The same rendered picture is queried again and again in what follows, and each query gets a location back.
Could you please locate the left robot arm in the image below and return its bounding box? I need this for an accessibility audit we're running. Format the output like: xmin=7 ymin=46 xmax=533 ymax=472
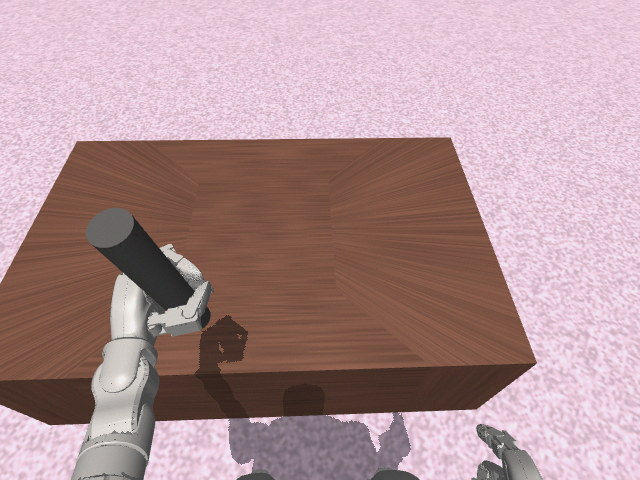
xmin=71 ymin=337 xmax=159 ymax=480

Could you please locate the left robot hand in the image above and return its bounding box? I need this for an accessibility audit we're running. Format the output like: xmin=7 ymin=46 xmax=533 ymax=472
xmin=110 ymin=244 xmax=214 ymax=346

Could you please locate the right robot hand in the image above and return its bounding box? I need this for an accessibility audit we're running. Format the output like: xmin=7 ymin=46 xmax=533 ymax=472
xmin=471 ymin=424 xmax=543 ymax=480

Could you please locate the can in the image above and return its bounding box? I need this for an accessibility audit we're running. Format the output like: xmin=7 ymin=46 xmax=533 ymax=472
xmin=86 ymin=208 xmax=211 ymax=329

